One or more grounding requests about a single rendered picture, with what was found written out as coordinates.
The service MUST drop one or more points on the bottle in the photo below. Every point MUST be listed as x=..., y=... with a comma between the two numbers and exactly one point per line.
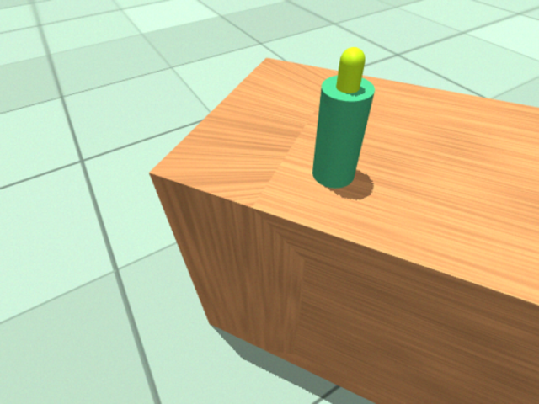
x=344, y=108

